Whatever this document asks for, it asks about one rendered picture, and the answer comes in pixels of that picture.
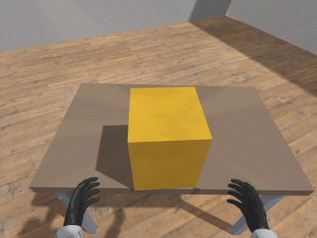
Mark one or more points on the carton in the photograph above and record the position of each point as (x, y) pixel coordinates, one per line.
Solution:
(168, 137)

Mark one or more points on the table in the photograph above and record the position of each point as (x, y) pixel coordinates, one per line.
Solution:
(92, 142)

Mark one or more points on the robot left forearm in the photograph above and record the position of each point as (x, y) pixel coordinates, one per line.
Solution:
(70, 231)

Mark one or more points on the robot right forearm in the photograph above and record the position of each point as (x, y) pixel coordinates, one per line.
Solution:
(263, 233)

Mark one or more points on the right robot hand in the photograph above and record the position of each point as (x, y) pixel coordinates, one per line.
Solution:
(250, 204)

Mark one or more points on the left robot hand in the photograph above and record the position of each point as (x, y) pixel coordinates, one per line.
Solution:
(78, 204)

